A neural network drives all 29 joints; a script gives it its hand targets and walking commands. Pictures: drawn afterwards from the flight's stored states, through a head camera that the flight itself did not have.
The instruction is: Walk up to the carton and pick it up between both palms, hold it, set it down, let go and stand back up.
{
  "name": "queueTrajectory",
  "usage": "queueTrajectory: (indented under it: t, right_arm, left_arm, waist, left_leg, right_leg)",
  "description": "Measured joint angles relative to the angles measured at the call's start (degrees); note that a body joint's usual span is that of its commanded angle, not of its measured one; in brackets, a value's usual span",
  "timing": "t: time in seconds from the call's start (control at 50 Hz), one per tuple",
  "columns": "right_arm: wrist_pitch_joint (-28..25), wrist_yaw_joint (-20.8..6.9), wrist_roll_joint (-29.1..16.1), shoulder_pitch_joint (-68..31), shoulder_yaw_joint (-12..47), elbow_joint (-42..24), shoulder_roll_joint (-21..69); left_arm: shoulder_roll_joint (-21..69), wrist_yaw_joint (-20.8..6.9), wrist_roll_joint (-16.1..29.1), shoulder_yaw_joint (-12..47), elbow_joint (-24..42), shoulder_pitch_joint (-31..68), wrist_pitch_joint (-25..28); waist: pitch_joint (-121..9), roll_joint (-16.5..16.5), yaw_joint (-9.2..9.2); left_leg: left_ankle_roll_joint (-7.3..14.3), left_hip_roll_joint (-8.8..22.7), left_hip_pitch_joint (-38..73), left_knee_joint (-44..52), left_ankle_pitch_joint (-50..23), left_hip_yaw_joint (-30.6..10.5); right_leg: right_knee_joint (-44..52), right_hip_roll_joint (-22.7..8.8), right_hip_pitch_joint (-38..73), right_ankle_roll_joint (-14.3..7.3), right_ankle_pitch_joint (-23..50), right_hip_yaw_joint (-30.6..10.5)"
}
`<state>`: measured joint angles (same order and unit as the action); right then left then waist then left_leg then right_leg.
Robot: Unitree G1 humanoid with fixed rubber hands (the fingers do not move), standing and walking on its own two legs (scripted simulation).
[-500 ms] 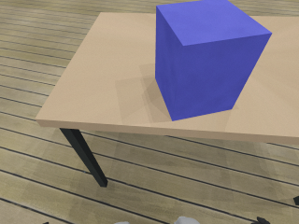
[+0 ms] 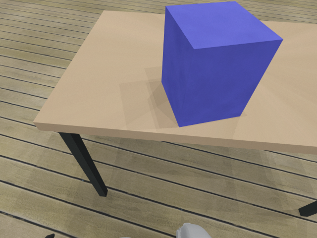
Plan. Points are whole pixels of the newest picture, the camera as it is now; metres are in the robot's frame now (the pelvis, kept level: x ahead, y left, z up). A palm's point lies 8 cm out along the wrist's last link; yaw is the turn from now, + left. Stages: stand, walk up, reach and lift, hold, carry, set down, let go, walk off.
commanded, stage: walk up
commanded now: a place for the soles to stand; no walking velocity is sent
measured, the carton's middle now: (206, 66) +0.54 -0.13 +0.15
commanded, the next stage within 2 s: none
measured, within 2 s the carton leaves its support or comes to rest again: neither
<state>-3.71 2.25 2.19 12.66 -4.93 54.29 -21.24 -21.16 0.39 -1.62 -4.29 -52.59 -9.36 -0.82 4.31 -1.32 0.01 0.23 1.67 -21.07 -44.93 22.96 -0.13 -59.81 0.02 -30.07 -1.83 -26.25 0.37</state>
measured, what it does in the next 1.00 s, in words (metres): steps on the spot: right foot, then left foot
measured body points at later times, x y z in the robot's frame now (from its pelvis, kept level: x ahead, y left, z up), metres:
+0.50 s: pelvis +0.05 -0.08 +0.00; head +0.09 -0.07 +0.44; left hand +0.15 +0.22 -0.14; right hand +0.08 -0.42 -0.11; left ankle +0.10 +0.08 -0.71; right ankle +0.07 -0.18 -0.71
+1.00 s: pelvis +0.04 -0.08 -0.01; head +0.09 -0.07 +0.44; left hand +0.17 +0.21 -0.14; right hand +0.10 -0.42 -0.11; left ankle +0.08 +0.07 -0.71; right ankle +0.04 -0.18 -0.71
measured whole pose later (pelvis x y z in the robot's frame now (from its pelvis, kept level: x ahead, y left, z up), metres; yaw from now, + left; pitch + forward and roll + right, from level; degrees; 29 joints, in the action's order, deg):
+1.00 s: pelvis +0.04 -0.08 -0.01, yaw -5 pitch -2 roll +0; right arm -1.6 2.6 1.9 9.7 -4.9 53.4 -21.5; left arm -21.2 -0.5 -1.6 -4.6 -53.7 -7.2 0.3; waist 8.4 -2.3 0.0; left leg -1.7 4.4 -21.8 -47.6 23.2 -0.1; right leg -47.4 2.6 -19.8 -2.2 -25.6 0.1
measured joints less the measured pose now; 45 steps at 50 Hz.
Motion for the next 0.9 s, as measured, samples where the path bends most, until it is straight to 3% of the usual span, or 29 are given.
queueTrajectory:
  t: [0.08,0.16,0.18,0.22,0.3,0.44,0.48,0.5,0.54,0.62,0.68,0.76,0.8,0.84,0.9]
  right_arm:
    - [-0.9,0.9,0.0,0.5,-0.6,0.3,0.0]
    - [-1.3,1.1,0.0,0.5,-0.8,0.2,-0.1]
    - [-1.0,1.1,0.0,0.5,-0.8,0.1,-0.2]
    - [0.1,1.1,0.0,-0.1,-0.7,-0.1,-0.2]
    - [1.8,1.0,0.0,-0.4,-0.5,-0.1,-0.3]
    - [2.3,0.5,0.0,-0.3,-0.5,0.3,-0.3]
    - [2.1,0.5,0.0,-0.3,-0.5,0.3,-0.3]
    - [1.8,0.5,0.0,-0.3,-0.5,0.3,-0.3]
    - [1.3,0.5,0.0,-0.4,-0.3,0.3,-0.3]
    - [1.1,0.4,0.0,-0.5,-0.3,0.1,-0.3]
    - [2.2,0.4,-0.1,-1.6,-0.3,-0.1,-0.3]
    - [3.2,0.4,-0.3,-2.6,-0.2,-0.2,-0.3]
    - [2.7,0.4,-0.3,-2.6,-0.2,-0.2,-0.3]
    - [2.1,0.4,-0.3,-2.6,-0.1,-0.2,-0.3]
    - [1.7,0.3,-0.3,-2.7,0.0,-0.2,-0.3]
  left_arm:
    - [0.0,-1.5,0.0,0.0,1.4,0.0,-0.4]
    - [-0.1,-2.4,0.0,0.0,2.1,-0.2,-0.5]
    - [-0.1,-2.4,0.0,-0.2,2.1,-0.6,-0.3]
    - [-0.1,-2.4,0.0,-0.3,1.6,-1.0,0.4]
    - [-0.1,-2.3,0.0,-0.3,-0.2,-1.6,0.5]
    - [0.0,-1.4,0.0,-0.3,-1.0,-1.6,1.3]
    - [0.0,-1.4,0.0,-0.3,-0.9,-1.4,1.3]
    - [0.0,-1.4,0.0,-0.3,-1.0,-1.2,1.3]
    - [0.0,-1.4,0.0,-0.3,-1.0,-0.5,1.3]
    - [-0.1,-1.4,0.0,-0.3,-1.0,0.5,1.2]
    - [-0.1,-1.4,0.0,-0.3,-1.0,0.6,1.2]
    - [-0.1,-1.2,0.0,-0.3,-1.2,0.6,1.2]
    - [0.0,-1.0,0.0,-0.3,-1.2,0.8,1.2]
    - [0.0,-1.0,0.0,-0.3,-1.2,1.2,1.2]
    - [0.0,-0.9,0.0,-0.3,-1.2,2.1,1.1]
  waist:
    - [0.1,-1.2,-0.05]
    - [-0.1,-1.6,-0.09]
    - [0.0,-1.6,-0.1]
    - [1.4,-1.5,-0.08]
    - [2.7,-1.0,-0.07]
    - [2.7,-0.7,-0.02]
    - [2.6,-0.6,0.01]
    - [2.7,-0.7,0.0]
    - [2.7,-0.9,-0.04]
    - [2.4,-0.9,-0.06]
    - [3.0,-0.9,-0.06]
    - [3.0,-0.9,-0.05]
    - [2.9,-0.8,0.0]
    - [3.1,-0.9,-0.03]
    - [4.0,-1.0,-0.03]
  left_leg:
    - [0.0,1.8,0.5,0.9,0.0,0.1]
    - [-0.4,4.0,0.5,-0.3,1.7,0.1]
    - [-0.4,4.6,0.4,-1.9,2.7,0.1]
    - [-0.4,5.2,-1.1,-9.5,5.5,0.1]
    - [-0.4,3.8,-4.2,-20.6,6.7,0.1]
    - [-0.4,3.8,-4.3,-8.5,6.8,0.0]
    - [-0.4,3.7,-3.3,-2.7,3.1,-0.1]
    - [-0.5,3.5,-2.2,0.6,-2.4,-0.1]
    - [-2.2,3.4,-2.1,0.8,-5.3,0.0]
    - [-2.3,3.5,-2.2,-0.6,-2.4,0.0]
    - [-2.0,3.4,-2.7,-3.2,0.4,0.0]
    - [-1.6,2.6,-3.2,-10.1,6.8,0.0]
    - [-1.4,2.5,-1.8,-7.0,6.5,-0.1]
    - [-1.4,2.4,0.1,-0.7,-1.2,0.0]
    - [-1.9,2.4,0.1,-1.3,-0.4,0.0]
  right_leg:
    - [-2.3,-0.5,-2.4,0.6,0.0,-0.1]
    - [8.0,-1.6,0.4,0.3,1.5,-0.2]
    - [11.9,-1.5,2.4,0.5,3.3,-0.2]
    - [10.1,-0.5,2.5,1.2,6.4,-0.1]
    - [10.6,1.5,4.8,-0.5,4.8,-0.1]
    - [15.2,2.9,7.4,-1.3,6.1,0.0]
    - [14.8,2.9,7.3,-1.2,5.7,0.0]
    - [14.3,2.9,7.2,-1.0,5.2,-0.1]
    - [13.7,2.7,7.3,-0.5,4.8,-0.2]
    - [11.5,2.7,8.3,0.4,3.1,-0.3]
    - [11.9,2.7,9.2,-1.2,0.8,-0.3]
    - [12.3,2.8,9.3,-1.5,1.6,-0.2]
    - [12.6,2.8,9.0,-1.3,1.9,-0.2]
    - [12.1,2.7,8.5,-0.8,1.8,-0.2]
    - [10.6,2.6,8.2,0.2,2.9,-0.2]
